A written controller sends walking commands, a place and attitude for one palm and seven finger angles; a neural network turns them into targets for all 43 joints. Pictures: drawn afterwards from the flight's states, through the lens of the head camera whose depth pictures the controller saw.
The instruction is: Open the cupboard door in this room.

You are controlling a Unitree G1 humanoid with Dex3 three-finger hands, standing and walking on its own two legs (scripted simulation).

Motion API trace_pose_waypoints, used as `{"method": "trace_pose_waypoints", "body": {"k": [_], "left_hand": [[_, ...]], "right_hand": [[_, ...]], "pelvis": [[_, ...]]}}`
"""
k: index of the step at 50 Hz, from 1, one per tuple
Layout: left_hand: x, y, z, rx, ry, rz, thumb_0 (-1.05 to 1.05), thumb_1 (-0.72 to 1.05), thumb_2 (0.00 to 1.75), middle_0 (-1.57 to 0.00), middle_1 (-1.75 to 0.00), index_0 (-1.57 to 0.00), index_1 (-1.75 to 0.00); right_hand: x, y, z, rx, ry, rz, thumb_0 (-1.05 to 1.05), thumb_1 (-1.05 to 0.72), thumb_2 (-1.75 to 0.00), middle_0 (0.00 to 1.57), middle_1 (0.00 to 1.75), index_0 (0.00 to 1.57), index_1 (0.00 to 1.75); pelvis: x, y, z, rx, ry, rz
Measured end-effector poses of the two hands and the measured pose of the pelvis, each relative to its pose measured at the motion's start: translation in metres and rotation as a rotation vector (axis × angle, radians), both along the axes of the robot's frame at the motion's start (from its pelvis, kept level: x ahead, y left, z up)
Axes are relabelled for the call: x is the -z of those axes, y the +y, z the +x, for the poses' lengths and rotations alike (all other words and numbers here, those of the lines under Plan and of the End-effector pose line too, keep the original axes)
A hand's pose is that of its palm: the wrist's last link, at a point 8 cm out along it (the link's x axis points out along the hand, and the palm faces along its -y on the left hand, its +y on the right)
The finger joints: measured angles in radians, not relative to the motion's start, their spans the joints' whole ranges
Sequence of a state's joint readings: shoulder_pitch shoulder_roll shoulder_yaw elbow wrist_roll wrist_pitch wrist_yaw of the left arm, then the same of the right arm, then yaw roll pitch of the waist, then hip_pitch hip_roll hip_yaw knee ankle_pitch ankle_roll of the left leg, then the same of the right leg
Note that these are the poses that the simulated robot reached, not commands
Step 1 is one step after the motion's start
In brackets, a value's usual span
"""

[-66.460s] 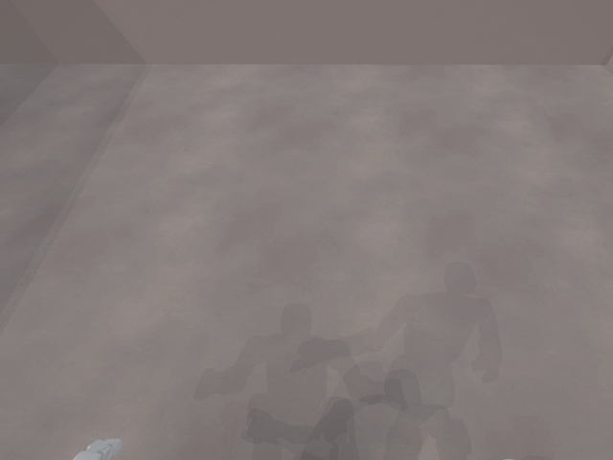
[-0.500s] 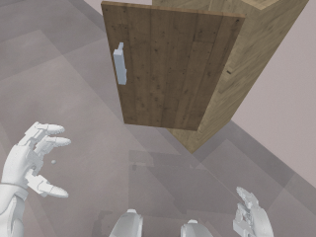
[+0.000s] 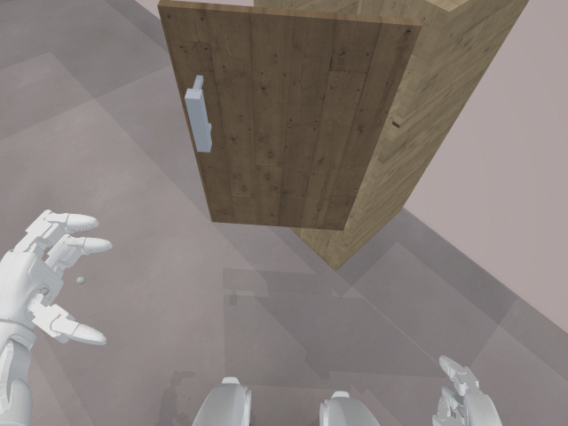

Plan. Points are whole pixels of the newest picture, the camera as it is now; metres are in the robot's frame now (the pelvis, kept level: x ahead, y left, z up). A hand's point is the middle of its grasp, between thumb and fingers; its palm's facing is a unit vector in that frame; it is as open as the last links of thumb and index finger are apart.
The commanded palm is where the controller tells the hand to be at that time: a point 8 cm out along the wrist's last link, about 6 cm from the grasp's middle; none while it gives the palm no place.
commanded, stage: raise the hand with hooked fingers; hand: left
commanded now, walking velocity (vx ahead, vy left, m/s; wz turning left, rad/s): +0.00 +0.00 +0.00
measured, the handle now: (201, 114) +0.61 +0.18 +0.03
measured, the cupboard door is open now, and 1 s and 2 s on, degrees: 44 44 44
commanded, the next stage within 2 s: move the hooked fingers beside the handle in 0.18 s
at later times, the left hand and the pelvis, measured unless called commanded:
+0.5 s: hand (94, 261) +0.31 +0.27 +0.04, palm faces -0.01 -1.00 -0.03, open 14.0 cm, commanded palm +0.30 +0.31 +0.05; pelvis +0.00 +0.00 -0.01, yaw +1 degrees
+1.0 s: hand (124, 206) +0.40 +0.25 +0.04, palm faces -0.02 -1.00 -0.02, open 14.0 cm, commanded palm +0.39 +0.30 +0.04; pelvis +0.00 +0.00 -0.01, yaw -1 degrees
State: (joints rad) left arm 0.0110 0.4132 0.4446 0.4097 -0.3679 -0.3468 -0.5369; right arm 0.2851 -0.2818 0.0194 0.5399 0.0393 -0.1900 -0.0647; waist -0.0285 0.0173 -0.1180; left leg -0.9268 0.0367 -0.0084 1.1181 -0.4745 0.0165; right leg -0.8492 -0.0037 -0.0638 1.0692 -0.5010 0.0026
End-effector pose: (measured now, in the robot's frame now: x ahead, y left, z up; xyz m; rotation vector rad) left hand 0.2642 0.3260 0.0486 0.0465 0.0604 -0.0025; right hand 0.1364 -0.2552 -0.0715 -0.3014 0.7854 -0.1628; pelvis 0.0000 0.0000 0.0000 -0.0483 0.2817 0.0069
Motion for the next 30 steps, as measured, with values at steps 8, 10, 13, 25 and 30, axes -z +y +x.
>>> {"method": "trace_pose_waypoints", "body": {"k": [8,10,13,25,30], "left_hand": [[-0.001,-0.001,-0.002,0.004,-0.003,0.001,-0.01,-0.5,0.3,-0.3,-1.2,-0.3,-1.2],[-0.001,-0.001,-0.002,0.003,-0.001,0.001,-0.01,-0.5,0.3,-0.3,-1.2,-0.3,-1.2],[-0.001,0.0,-0.002,0.002,-0.002,0.001,-0.01,-0.5,0.3,-0.3,-1.2,-0.3,-1.2],[0.005,-0.005,0.029,0.009,-0.012,-0.018,-0.01,-0.5,0.3,-0.3,-1.2,-0.3,-1.2],[0.003,-0.012,0.055,0.031,-0.015,-0.017,-0.01,-0.5,0.3,-0.3,-1.2,-0.3,-1.2]], "right_hand": [[0.002,0.006,0.008,-0.014,-0.014,0.015,0.01,-0.9,-0.9,0.2,0.3,0.2,0.3],[0.002,0.007,0.01,-0.019,-0.02,0.018,0.01,-0.9,-0.9,0.2,0.3,0.2,0.3],[0.002,0.008,0.014,-0.024,-0.028,0.021,0.01,-0.9,-0.9,0.2,0.3,0.2,0.3],[0.009,0.004,0.014,-0.032,-0.004,-0.007,0.01,-0.9,-0.9,0.2,0.3,0.2,0.3],[0.012,0.001,0.002,-0.003,0.033,-0.007,0.01,-0.9,-0.9,0.2,0.3,0.2,0.3]], "pelvis": [[0.001,-0.001,0.0,-0.003,-0.002,-0.001],[0.001,-0.001,0.0,-0.003,-0.002,-0.001],[0.001,-0.001,0.0,-0.004,-0.001,-0.001],[0.007,-0.002,-0.003,-0.013,0.011,-0.005],[0.006,-0.003,-0.003,-0.004,0.021,-0.002]]}}
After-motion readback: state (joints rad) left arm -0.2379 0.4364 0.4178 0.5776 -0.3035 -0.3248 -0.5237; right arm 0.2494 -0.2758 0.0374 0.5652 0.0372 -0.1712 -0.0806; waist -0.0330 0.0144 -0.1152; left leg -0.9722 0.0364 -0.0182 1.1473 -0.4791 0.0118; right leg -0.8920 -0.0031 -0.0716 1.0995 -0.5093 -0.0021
